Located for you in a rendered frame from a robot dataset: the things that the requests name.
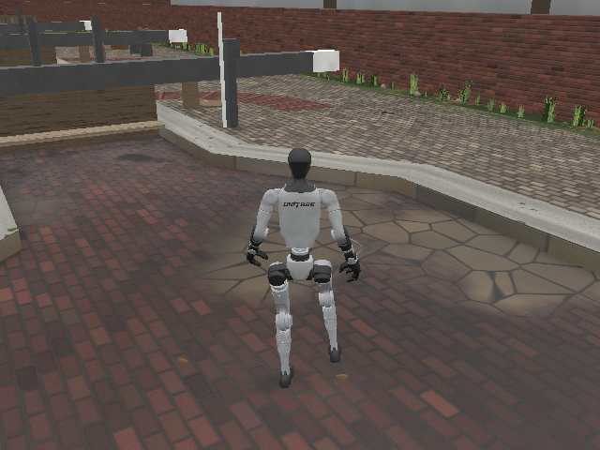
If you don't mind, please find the robot right forearm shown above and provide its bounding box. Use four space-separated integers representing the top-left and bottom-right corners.
337 226 358 264

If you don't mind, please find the left robot shin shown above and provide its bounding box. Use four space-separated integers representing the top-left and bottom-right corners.
275 314 292 375

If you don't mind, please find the left robot upper arm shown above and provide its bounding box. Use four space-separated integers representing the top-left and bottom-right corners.
253 188 280 239

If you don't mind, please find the right robot upper arm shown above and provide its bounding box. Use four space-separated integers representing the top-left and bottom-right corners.
319 188 346 241

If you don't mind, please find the robot right hand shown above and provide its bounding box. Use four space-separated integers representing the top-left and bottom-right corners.
339 260 361 282

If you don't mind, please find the robot left hand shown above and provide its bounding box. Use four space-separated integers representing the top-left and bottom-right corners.
247 250 268 266

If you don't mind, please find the robot left thigh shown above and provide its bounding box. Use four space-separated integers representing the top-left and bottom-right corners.
268 262 293 331

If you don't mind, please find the robot left forearm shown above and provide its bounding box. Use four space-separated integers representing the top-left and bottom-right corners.
248 224 263 255

